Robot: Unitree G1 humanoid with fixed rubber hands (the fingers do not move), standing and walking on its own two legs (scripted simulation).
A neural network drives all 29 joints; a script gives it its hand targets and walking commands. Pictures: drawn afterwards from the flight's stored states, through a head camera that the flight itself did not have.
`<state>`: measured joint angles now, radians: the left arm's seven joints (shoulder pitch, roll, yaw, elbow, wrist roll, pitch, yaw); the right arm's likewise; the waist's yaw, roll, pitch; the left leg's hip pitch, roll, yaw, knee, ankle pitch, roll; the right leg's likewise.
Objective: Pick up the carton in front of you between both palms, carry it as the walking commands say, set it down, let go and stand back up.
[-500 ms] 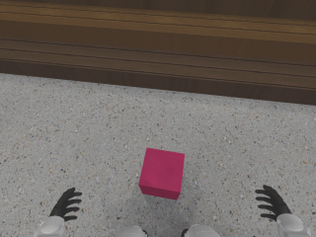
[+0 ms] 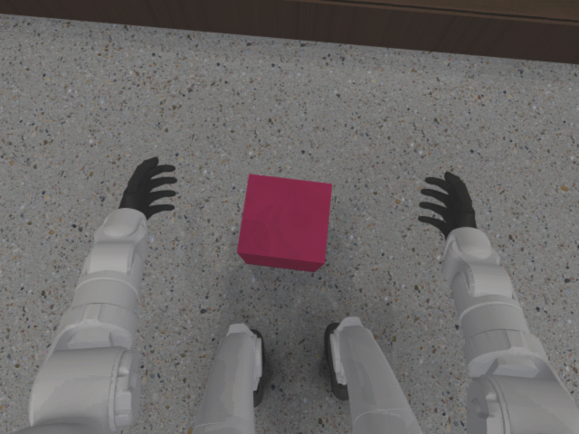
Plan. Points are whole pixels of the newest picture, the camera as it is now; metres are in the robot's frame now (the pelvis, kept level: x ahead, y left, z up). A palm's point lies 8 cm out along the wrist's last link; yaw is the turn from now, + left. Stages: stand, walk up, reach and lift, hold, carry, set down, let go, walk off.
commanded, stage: reach and lift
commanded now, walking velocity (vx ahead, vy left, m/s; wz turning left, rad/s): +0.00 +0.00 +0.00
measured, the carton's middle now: (285, 227) +0.47 +0.00 -0.56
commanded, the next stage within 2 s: none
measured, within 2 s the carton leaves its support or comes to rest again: leaves its support in 2.00 s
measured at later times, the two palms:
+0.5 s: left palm (181, 162) +0.52 +0.18 -0.18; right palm (396, 187) +0.45 -0.19 -0.18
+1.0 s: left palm (209, 208) +0.50 +0.18 -0.42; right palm (367, 223) +0.44 -0.20 -0.42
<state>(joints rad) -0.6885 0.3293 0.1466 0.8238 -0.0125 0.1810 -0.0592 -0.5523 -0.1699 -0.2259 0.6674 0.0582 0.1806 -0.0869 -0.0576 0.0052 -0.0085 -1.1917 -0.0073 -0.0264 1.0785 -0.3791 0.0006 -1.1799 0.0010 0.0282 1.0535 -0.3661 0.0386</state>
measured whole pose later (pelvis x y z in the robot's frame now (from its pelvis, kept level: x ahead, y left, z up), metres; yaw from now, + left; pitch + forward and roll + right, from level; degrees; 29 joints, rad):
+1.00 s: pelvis -0.06 +0.00 -0.26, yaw -3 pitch +45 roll -4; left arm -1.40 0.47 0.04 1.12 -0.15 0.10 0.02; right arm -1.22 -0.18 -0.25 0.89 0.16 0.10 -0.18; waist -0.06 -0.01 0.16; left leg -2.25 -0.04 -0.08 2.00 -0.52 -0.03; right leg -2.23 0.06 0.02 1.95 -0.51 0.08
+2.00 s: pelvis -0.06 +0.00 -0.31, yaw -3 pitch +39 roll -4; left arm -1.51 0.35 0.04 1.22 -0.05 0.13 0.06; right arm -1.37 -0.14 -0.36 1.04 0.07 0.11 -0.17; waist -0.05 -0.04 0.28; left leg -2.31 -0.03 -0.06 2.21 -0.58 -0.01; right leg -2.28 0.08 0.04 2.16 -0.56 0.10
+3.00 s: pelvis -0.02 -0.01 -0.10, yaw +1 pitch +37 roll -1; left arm -0.79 0.00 0.33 0.69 0.18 0.35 0.04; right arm -0.73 0.11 -0.45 0.59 -0.15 0.33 -0.10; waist -0.03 -0.01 -0.25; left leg -1.65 -0.10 -0.11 1.51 -0.50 -0.05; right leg -1.64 0.11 0.11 1.50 -0.51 0.07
